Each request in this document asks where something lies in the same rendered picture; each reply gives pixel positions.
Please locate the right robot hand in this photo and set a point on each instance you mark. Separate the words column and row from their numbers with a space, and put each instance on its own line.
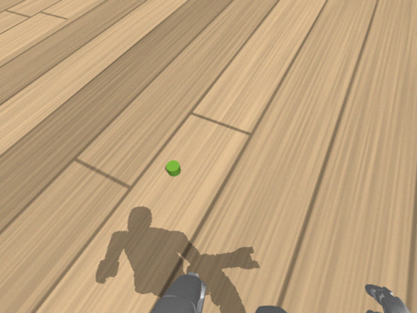
column 386, row 299

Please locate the tin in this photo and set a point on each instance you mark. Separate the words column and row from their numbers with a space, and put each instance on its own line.
column 173, row 168

